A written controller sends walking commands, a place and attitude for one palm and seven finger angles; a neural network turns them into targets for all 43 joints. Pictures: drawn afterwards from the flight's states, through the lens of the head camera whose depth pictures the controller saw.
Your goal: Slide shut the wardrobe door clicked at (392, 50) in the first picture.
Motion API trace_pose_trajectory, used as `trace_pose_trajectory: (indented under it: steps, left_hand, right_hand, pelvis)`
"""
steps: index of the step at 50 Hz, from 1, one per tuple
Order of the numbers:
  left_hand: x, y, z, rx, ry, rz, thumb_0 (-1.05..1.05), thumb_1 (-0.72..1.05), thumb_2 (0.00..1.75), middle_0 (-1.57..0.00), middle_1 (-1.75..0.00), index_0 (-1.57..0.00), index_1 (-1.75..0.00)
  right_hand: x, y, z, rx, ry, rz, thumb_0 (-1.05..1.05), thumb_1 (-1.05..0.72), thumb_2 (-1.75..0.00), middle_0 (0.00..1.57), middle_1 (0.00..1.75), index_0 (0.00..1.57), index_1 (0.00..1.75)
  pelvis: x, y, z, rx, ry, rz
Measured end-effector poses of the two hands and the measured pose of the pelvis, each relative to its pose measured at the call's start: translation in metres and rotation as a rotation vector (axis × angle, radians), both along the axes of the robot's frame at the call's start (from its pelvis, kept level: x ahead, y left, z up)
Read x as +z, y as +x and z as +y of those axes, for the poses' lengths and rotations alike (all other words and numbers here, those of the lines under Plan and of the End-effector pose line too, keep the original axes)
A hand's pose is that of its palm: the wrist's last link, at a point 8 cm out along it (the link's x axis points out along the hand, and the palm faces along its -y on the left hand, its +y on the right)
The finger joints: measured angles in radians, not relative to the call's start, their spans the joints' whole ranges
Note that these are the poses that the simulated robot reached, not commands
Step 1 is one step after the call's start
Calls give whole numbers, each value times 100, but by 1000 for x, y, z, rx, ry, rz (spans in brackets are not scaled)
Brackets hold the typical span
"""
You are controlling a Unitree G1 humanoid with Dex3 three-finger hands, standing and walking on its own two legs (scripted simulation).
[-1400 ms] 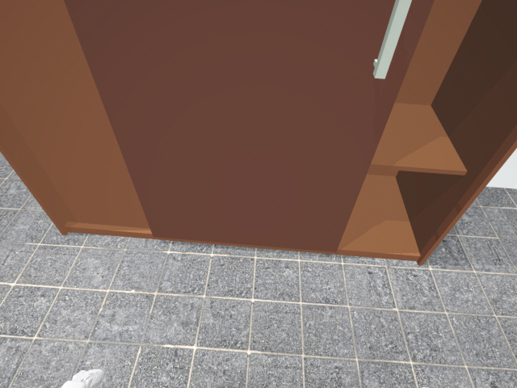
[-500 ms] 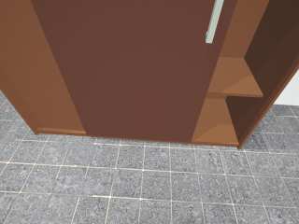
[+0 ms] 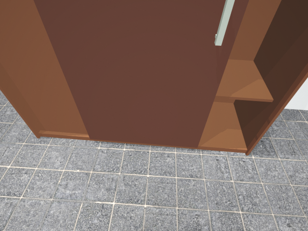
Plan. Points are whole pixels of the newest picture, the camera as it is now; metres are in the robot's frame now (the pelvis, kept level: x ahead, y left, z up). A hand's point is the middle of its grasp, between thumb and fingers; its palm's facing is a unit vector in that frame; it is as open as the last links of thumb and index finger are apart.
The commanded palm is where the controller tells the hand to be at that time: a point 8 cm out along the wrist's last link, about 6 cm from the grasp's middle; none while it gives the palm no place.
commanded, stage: look at it before walking up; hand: left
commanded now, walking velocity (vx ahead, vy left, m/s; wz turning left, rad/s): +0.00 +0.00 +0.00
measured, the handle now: (224, 16) +0.81 -0.21 +0.22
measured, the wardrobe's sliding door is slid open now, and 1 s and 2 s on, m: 0.38 0.38 0.38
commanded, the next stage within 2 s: walk to a spot facing it in 0.14 s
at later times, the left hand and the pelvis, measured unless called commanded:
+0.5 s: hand out of the picture +0.06 +0.22 -0.17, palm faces -0.09 -0.95 -0.29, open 7.3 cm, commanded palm none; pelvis -0.01 +0.00 -0.01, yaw -5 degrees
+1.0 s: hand out of the picture +0.06 +0.16 -0.16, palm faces -0.27 -0.93 -0.26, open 7.3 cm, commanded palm none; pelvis -0.04 -0.02 -0.01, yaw -21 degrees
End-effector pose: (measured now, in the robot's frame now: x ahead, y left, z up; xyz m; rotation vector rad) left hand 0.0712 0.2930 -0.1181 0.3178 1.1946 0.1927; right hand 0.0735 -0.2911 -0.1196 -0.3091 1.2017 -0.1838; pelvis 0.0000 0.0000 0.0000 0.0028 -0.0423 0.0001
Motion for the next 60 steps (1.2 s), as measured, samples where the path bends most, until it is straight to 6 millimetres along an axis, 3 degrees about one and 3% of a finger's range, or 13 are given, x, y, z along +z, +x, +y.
trace_pose_trajectory:
  steps: [19,28,36,43,50,56,60]
  left_hand:
    - [-5,-11,-3,4,-4,36,0,91,90,-20,-30,-21,-30]
    - [-28,-16,-36,-67,-68,100,0,91,90,-20,-30,-20,-30]
    - [-31,-16,-75,-132,-56,78,0,91,90,-20,-30,-20,-30]
    - [-16,-20,-91,-167,-66,99,0,91,90,-20,-30,-21,-30]
    - [-13,-1,-84,-240,-71,79,0,91,90,-20,-30,-21,-30]
    - [-21,24,-65,-310,-80,56,0,91,90,-20,-30,-21,-30]
    - [-31,47,-54,-365,-94,43,0,91,90,-20,-30,-21,-30]
  right_hand:
    - [-2,-5,4,-26,-1,-8,1,-91,-90,20,30,20,30]
    - [-25,-48,25,-144,71,2,0,-91,-90,20,30,20,30]
    - [-57,-86,11,-257,138,23,1,-91,-90,20,30,20,30]
    - [-32,-97,-1,-314,125,-15,1,-91,-90,20,30,20,30]
    - [-16,-102,-4,-379,77,-88,1,-91,-90,20,30,20,30]
    - [-4,-111,14,-431,32,-147,1,-91,-90,20,30,20,30]
    - [0,-138,38,-481,-1,-153,0,-91,-90,20,30,20,30]
  pelvis:
    - [-2,-4,1,-32,0,3]
    - [-15,-16,-3,-131,27,7]
    - [-31,-29,-26,-224,25,1]
    - [-11,-38,-30,-289,43,25]
    - [-7,-42,-18,-371,43,45]
    - [-10,-46,6,-443,31,58]
    - [-15,-50,24,-487,20,51]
